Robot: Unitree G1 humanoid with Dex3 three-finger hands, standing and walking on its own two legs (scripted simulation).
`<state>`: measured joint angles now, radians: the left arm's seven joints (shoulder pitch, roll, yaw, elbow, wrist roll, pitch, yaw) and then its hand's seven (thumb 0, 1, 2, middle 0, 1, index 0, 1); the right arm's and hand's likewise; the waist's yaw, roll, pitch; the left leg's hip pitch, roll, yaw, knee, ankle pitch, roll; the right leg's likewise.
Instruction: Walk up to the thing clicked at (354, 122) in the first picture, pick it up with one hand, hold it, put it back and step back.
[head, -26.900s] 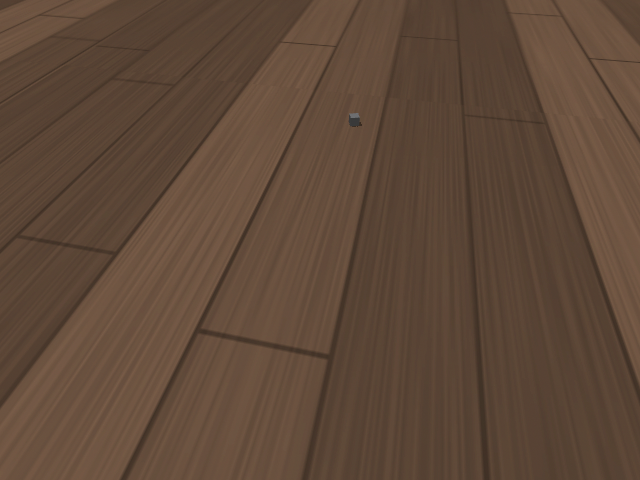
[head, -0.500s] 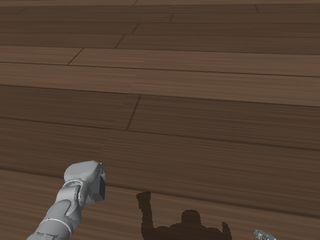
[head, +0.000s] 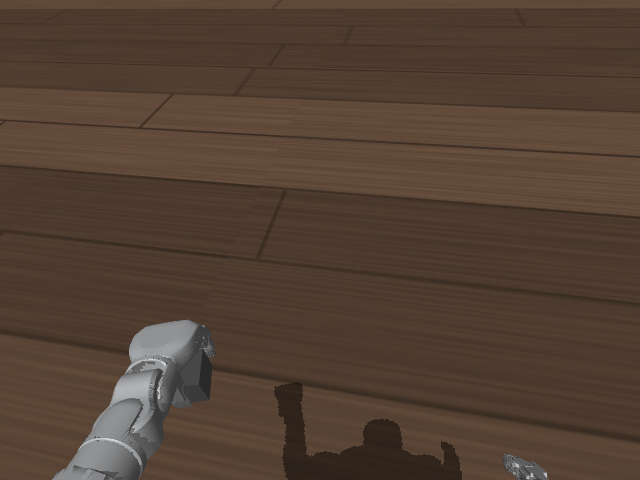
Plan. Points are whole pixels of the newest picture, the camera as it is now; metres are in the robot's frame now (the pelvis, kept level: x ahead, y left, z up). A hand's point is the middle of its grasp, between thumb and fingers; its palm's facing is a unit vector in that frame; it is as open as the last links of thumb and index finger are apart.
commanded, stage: hold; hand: left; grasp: from above
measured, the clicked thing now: (187, 376) +0.31 +0.23 -0.07
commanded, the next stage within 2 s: crouch in 0.12 s
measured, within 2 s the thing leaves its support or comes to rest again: neither
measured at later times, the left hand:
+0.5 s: hand (183, 388) +0.29 +0.23 -0.07, palm faces -0.45 -0.06 -0.89, open 8.1 cm
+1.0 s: hand (229, 399) +0.37 +0.23 -0.30, palm faces -0.40 -0.02 -0.92, open 8.1 cm
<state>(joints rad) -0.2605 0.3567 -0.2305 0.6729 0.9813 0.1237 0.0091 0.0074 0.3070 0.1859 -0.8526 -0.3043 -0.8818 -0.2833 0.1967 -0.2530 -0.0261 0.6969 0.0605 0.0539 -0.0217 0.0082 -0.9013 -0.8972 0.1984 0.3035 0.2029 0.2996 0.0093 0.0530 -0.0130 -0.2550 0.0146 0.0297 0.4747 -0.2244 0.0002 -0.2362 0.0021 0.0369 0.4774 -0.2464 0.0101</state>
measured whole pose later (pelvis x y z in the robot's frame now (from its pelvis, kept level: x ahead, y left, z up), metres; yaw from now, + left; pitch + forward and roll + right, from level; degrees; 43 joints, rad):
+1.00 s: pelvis -0.05 +0.01 -0.18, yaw -1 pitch +30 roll -3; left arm -0.74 0.40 -0.06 1.29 1.09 0.05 0.40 0.01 0.28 0.19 -0.89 -0.27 -0.93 -0.24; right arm 0.27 -0.26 -0.06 0.76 -0.04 -0.02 0.01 0.00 -0.88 -0.89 0.20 0.30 0.20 0.30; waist -0.15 0.05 -0.20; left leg -1.50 0.03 -0.02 1.52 -0.56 0.01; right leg -1.45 0.03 0.00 1.50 -0.58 0.02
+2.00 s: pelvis -0.07 +0.00 -0.41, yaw -6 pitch +37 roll -7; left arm -1.03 0.68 0.10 1.50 1.19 -0.06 0.42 0.01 0.27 0.21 -0.90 -0.25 -0.95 -0.21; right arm 0.18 -0.25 0.06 0.76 -0.14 -0.07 0.13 0.00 -0.90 -0.90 0.20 0.30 0.20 0.30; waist -0.26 0.01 -0.08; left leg -2.25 0.04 -0.11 2.28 -0.68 0.00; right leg -2.18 0.05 -0.07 2.23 -0.70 0.02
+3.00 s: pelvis -0.08 +0.00 -0.46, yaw -10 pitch +32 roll -10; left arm -1.08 0.86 0.14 1.62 1.21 -0.09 0.49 0.00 0.26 0.21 -0.91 -0.25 -0.96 -0.21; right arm 0.15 -0.29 0.20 0.71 -0.18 -0.13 0.19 0.00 -0.90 -0.89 0.20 0.30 0.20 0.30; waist -0.33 -0.06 0.07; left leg -2.37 0.04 -0.20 2.49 -0.70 -0.01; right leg -2.27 0.08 -0.14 2.38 -0.69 0.03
